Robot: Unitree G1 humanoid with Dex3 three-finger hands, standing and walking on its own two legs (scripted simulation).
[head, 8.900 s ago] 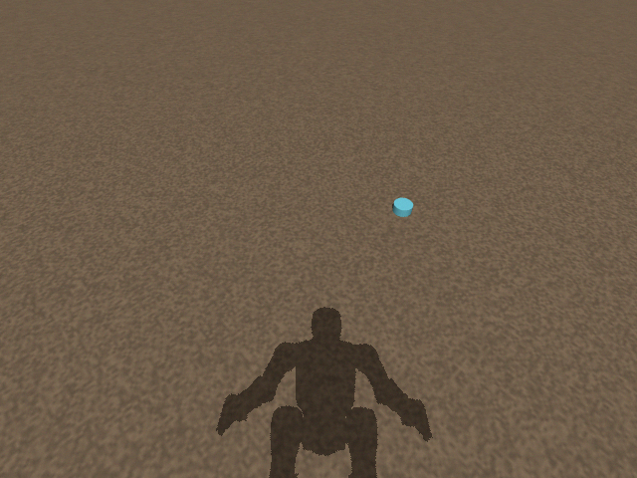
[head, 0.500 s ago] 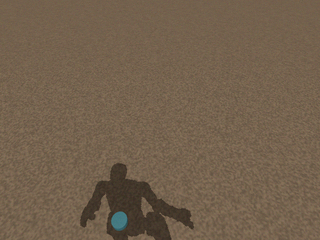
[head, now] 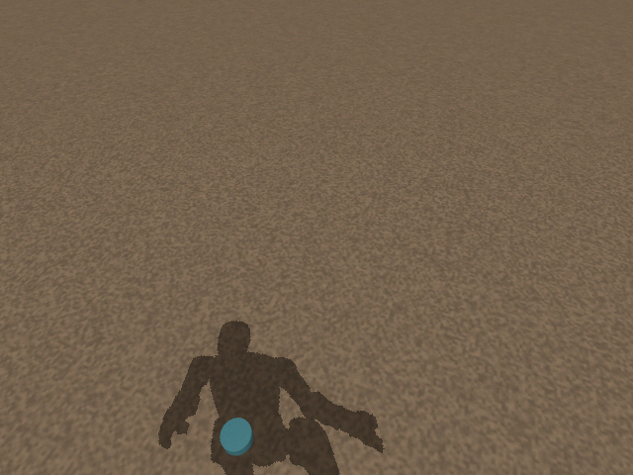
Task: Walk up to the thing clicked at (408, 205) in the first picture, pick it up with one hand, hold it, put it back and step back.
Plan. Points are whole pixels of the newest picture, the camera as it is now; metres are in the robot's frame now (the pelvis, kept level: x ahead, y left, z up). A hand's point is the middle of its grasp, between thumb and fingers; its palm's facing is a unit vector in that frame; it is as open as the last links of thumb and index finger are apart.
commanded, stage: stand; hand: left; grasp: from above
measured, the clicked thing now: (236, 436) +0.40 +0.25 -0.76
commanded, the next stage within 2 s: rise first in 0.14 s
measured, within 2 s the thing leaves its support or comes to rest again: neither
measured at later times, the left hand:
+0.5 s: hand out of the picture +0.15 +0.25 -0.17, palm faces -0.05 -0.94 -0.34, open 9.4 cm
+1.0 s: hand out of the picture +0.11 +0.27 -0.25, palm faces -0.20 -0.84 -0.50, open 14.2 cm
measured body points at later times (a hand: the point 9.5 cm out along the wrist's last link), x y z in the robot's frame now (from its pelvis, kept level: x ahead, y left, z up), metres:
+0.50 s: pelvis -0.01 +0.00 -0.02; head +0.05 +0.01 +0.42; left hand +0.15 +0.30 -0.15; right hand +0.08 -0.26 -0.15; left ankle -0.01 +0.14 -0.75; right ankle -0.02 -0.13 -0.75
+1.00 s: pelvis -0.02 +0.02 -0.11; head +0.08 +0.03 +0.33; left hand +0.12 +0.31 -0.22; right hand +0.15 -0.23 -0.20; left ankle -0.01 +0.14 -0.75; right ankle -0.02 -0.13 -0.75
